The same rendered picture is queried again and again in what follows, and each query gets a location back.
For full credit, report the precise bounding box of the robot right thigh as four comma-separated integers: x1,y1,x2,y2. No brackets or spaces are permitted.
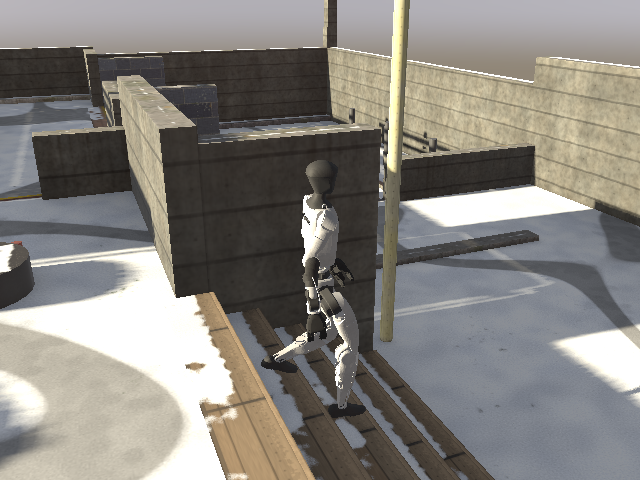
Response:
319,288,359,363

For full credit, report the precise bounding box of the robot right hand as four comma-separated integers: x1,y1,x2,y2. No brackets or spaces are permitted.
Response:
306,313,327,342

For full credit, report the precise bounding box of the robot left hand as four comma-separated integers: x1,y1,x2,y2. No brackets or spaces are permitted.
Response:
329,258,354,288

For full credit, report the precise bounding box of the right robot upper arm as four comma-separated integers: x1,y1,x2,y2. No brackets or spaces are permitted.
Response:
302,210,338,267

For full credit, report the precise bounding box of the left robot upper arm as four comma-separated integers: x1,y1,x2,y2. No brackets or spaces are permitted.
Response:
301,194,313,238

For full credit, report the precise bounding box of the robot head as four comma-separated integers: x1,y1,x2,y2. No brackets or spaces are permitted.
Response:
305,160,338,210

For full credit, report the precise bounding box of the robot right forearm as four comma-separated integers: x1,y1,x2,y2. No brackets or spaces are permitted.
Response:
302,257,321,315

